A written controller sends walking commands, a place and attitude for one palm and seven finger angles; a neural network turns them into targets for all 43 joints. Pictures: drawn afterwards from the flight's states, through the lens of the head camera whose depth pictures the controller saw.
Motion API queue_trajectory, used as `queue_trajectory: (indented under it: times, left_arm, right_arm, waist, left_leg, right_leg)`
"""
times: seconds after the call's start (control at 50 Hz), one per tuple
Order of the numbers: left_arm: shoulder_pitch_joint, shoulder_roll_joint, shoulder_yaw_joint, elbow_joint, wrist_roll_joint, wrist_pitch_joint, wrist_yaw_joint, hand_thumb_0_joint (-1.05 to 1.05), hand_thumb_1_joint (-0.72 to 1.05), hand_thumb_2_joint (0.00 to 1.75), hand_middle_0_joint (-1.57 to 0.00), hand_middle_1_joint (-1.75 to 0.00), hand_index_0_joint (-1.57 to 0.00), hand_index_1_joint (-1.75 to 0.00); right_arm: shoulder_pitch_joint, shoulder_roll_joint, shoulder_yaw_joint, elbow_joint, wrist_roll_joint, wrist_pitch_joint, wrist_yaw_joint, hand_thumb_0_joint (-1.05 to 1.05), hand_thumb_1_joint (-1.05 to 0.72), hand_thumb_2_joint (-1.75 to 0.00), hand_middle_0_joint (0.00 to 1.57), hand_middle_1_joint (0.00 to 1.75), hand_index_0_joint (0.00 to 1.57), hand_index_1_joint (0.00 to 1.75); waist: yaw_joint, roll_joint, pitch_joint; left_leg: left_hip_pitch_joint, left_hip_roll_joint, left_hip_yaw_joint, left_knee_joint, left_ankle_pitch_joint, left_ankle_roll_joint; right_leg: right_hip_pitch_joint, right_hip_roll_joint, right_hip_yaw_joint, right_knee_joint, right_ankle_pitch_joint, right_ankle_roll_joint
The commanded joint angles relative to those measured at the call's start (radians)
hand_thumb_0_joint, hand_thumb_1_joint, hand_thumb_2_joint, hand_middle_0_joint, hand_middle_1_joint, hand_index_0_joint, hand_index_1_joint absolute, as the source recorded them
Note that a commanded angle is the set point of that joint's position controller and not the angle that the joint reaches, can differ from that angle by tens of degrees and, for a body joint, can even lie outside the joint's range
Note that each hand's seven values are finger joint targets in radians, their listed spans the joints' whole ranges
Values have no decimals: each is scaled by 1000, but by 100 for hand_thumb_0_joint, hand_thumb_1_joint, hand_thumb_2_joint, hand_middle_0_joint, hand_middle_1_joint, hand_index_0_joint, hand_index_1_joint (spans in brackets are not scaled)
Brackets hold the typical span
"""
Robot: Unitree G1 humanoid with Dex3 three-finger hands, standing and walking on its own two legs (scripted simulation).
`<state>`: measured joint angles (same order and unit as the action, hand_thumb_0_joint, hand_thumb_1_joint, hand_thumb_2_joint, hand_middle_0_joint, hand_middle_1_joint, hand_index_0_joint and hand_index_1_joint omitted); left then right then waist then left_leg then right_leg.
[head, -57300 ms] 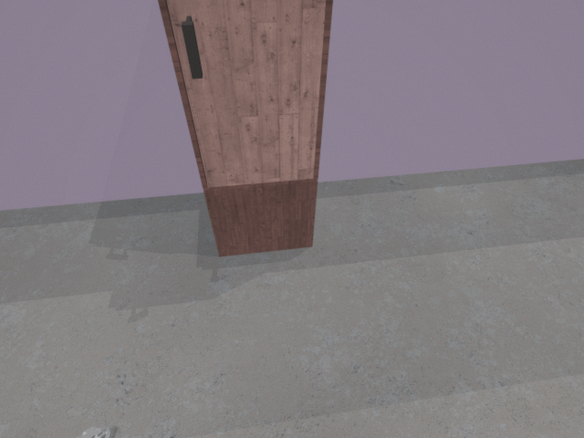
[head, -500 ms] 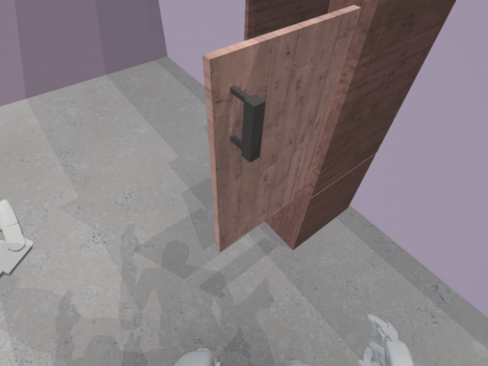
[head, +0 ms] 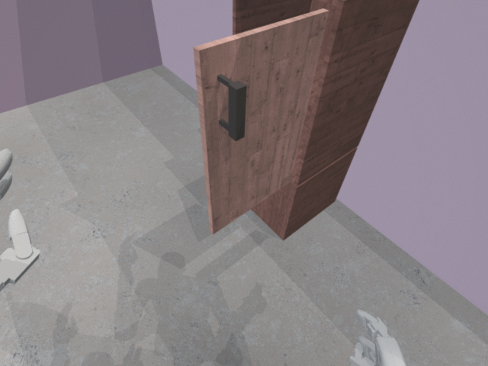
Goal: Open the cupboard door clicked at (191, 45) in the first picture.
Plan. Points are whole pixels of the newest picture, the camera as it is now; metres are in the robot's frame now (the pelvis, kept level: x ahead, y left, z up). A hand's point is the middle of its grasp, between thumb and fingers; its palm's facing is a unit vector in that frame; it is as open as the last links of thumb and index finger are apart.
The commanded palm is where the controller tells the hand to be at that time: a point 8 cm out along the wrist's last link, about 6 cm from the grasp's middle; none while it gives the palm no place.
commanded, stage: stop stepping back and stand still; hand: left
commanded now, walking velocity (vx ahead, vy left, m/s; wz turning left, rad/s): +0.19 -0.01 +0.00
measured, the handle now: (229, 107) +0.57 +0.08 +0.13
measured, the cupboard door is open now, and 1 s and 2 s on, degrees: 91 91 91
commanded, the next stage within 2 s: let the arm hang, fingers relaxed in 0.52 s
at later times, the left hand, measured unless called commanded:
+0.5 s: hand out of the picture +0.12 +0.26 +0.17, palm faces +0.51 -0.76 -0.40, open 7.4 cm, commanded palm +0.07 +0.30 +0.18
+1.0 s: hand out of the picture -0.03 +0.18 -0.17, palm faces +0.10 -0.97 -0.20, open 6.8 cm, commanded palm none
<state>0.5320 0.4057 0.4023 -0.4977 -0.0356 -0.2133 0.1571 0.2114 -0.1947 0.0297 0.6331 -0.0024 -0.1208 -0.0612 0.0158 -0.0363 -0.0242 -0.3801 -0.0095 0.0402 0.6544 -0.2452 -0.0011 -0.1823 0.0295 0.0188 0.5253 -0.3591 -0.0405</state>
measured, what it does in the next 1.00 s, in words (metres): steps on the spot: left foot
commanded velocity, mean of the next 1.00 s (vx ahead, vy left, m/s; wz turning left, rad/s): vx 0.07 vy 0.00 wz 0.00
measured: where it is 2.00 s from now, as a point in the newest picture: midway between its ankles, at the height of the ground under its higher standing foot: outside the picture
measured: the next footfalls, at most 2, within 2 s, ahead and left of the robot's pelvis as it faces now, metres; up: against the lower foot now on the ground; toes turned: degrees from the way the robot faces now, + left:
left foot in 0.02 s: +0.03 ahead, +0.12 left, +0.00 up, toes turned +4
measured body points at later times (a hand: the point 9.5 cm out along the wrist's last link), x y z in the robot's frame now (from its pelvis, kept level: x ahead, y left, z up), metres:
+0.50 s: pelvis -0.06 -0.01 +0.00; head -0.09 -0.01 +0.45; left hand +0.09 +0.30 +0.20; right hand +0.07 -0.25 -0.10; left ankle -0.02 +0.12 -0.72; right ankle -0.05 -0.09 -0.73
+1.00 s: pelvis -0.05 +0.00 +0.00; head -0.03 +0.01 +0.45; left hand -0.03 +0.24 -0.16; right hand -0.01 -0.23 -0.15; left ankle -0.01 +0.12 -0.73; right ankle -0.06 -0.10 -0.73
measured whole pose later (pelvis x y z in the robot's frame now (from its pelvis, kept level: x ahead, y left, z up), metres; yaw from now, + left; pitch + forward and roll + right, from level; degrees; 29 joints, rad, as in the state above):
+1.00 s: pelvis -0.05 +0.00 +0.00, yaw +4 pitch -1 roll -1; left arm 0.25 0.18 0.03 1.00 0.00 0.02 0.03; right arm 0.24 -0.17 0.00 1.04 -0.03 0.03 -0.02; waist 0.00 -0.02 0.07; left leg -0.28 0.01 -0.01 0.49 -0.19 0.00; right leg -0.18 0.02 -0.06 0.47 -0.28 -0.03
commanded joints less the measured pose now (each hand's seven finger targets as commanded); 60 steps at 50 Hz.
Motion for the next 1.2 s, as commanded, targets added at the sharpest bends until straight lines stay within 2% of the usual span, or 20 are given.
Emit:
queue_trajectory:
  times: [0.0,0.06,0.14,0.2,0.28,0.34,0.38,0.44,0.48,0.52,0.58,0.6,0.64,0.68,0.72,0.78,0.86,0.96,1.0,1.18]
  left_arm:
    - [-41,179,138,-160,-12,-48,22,0,90,90,-20,-30,-20,-30]
    - [15,186,138,-159,-6,-46,14,0,90,90,-20,-30,-20,-30]
    - [8,173,124,-174,-3,-48,15,0,90,90,-20,-30,-20,-30]
    - [-11,188,141,-182,12,-44,28,0,90,90,-20,-30,-20,-30]
    - [-22,201,146,-190,7,-41,34,0,90,90,-20,-30,-20,-30]
    - [-55,180,120,-158,7,-43,29,0,90,90,-20,-30,-20,-30]
    - [-107,165,102,-123,11,-44,32,0,90,90,-20,-30,-20,-30]
    - [-168,169,91,-87,20,-54,32,0,90,90,-20,-30,-20,-30]
    - [-169,183,104,-96,20,-64,31,0,90,90,-20,-30,-20,-30]
    - [-143,168,106,-122,16,-75,28,0,90,90,-20,-30,-20,-30]
    - [-86,177,133,-130,23,-77,19,0,90,90,-20,-30,-20,-30]
    - [-158,-50,-272,634,97,135,-132,0,90,90,-20,-30,-20,-30]
    - [-109,-143,-292,708,71,226,-156,0,90,90,-20,-30,-20,-30]
    - [-160,-98,-299,800,79,215,-161,0,90,90,-20,-30,-20,-30]
    - [-217,-32,-302,925,76,195,-153,0,90,90,-20,-30,-20,-30]
    - [-315,-7,-330,1105,65,196,-138,0,90,90,-20,-30,-20,-30]
    - [-287,-70,-364,1333,46,202,-129,0,90,90,-20,-30,-20,-30]
    - [-246,-106,-358,1484,45,200,-128,0,90,90,-20,-30,-20,-30]
    - [-250,-113,-365,1525,45,200,-128,0,90,90,-20,-30,-20,-30]
    - [-219,-105,-374,1618,43,198,-124,0,90,90,-20,-30,-20,-30]
  right_arm:
    - [-72,-143,-64,-158,18,-59,-18,0,-90,-90,20,30,20,30]
    - [-60,-140,-56,-165,12,-44,-11,0,-90,-90,20,30,20,30]
    - [-91,-151,-56,-172,6,-54,-15,0,-90,-90,20,30,20,30]
    - [-92,-149,-62,-172,-6,-53,-31,0,-90,-90,20,30,20,30]
    - [-74,-140,-72,-159,-10,-59,-34,0,-90,-90,20,30,20,30]
    - [-53,-132,-79,-135,-17,-51,-28,0,-90,-90,20,30,20,30]
    - [-48,-141,-82,-113,-12,-51,-20,0,-90,-90,20,30,20,30]
    - [-57,-125,-66,-105,-10,-52,-24,0,-90,-90,20,30,20,30]
    - [-69,-136,-71,-110,-7,-62,-34,0,-90,-90,20,30,20,30]
    - [-78,-152,-71,-132,-6,-66,-30,0,-90,-90,20,30,20,30]
    - [-85,-138,-62,-135,0,-68,-26,0,-90,-90,20,30,20,30]
    - [-90,-293,-113,107,-17,-45,66,0,-90,-90,20,30,20,30]
    - [-42,-169,-84,85,-21,41,58,0,-90,-90,20,30,20,30]
    - [-39,-164,-70,84,-31,56,55,0,-90,-90,20,30,20,30]
    - [-37,-159,-71,112,-25,72,55,0,-90,-90,20,30,20,30]
    - [-22,-156,-74,173,-32,108,58,0,-90,-90,20,30,20,30]
    - [-16,-113,-45,285,-25,113,48,0,-90,-90,20,30,20,30]
    - [24,-86,-51,365,-22,121,34,0,-90,-90,20,30,20,30]
    - [48,-89,-56,390,-19,125,31,0,-90,-90,20,30,20,30]
    - [80,-99,-57,459,-13,126,27,0,-90,-90,20,30,20,30]
  waist:
    - [-13,54,-125]
    - [-23,167,-142]
    - [-25,170,-4]
    - [-26,241,26]
    - [-29,149,-27]
    - [-35,-54,3]
    - [-35,-93,27]
    - [-39,-71,73]
    - [-32,37,64]
    - [-19,128,66]
    - [-15,222,86]
    - [-60,201,153]
    - [-12,123,32]
    - [-1,-90,-10]
    - [-14,-284,-41]
    - [-41,-161,-4]
    - [-22,186,-14]
    - [-18,207,-8]
    - [-25,115,15]
    - [-24,37,73]
  left_leg:
    - [257,110,-61,-231,370,39]
    - [250,131,-108,-227,476,38]
    - [17,163,-183,-420,-275,51]
    - [-110,167,-204,-502,-511,55]
    - [-13,107,-120,-346,-356,44]
    - [29,24,-28,-8,-169,19]
    - [-6,13,-21,182,-133,10]
    - [89,44,-14,-41,-110,27]
    - [202,51,-41,-197,-102,44]
    - [156,138,-175,-277,-107,82]
    - [-5,177,-236,-427,-403,86]
    - [-86,167,-250,-258,-116,91]
    - [-99,189,-201,-268,-54,100]
    - [-61,140,-165,-214,45,73]
    - [30,45,-75,-73,97,35]
    - [103,27,-46,-71,53,13]
    - [167,102,-121,-229,257,29]
    - [173,106,-125,-273,149,27]
    - [184,113,-126,-281,136,28]
    - [213,114,-116,-313,115,31]
  right_leg:
    - [17,-99,93,-52,534,45]
    - [9,-46,26,-43,393,45]
    - [10,-10,2,-84,15,41]
    - [60,22,-50,-20,-66,23]
    - [22,-17,7,-111,-79,-12]
    - [-144,-203,317,-295,-307,-100]
    - [-184,-299,432,-343,-352,-156]
    - [-208,-251,265,-262,-231,-101]
    - [-231,-165,167,-169,-152,-45]
    - [-181,-65,98,-72,-18,4]
    - [-80,-22,20,-22,-49,32]
    - [-207,-60,-35,136,55,30]
    - [-122,-65,-20,131,-47,31]
    - [-49,-87,0,25,93,15]
    - [-61,-196,126,-120,251,-33]
    - [-66,-225,127,-128,434,-76]
    - [-8,-124,47,-100,261,-1]
    - [32,-123,35,-172,215,-13]
    - [16,-123,27,-194,196,-11]
    - [-21,-124,26,-218,144,-9]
